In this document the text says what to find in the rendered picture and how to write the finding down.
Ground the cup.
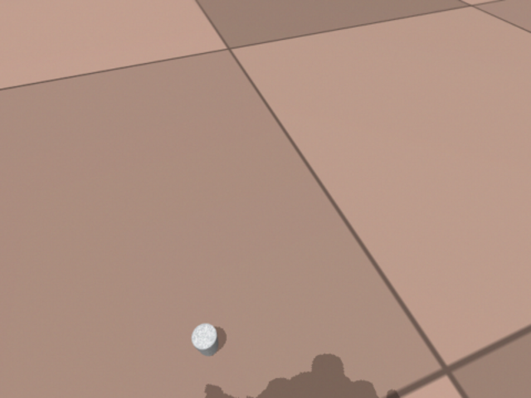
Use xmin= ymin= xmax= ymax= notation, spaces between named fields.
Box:
xmin=192 ymin=323 xmax=218 ymax=356

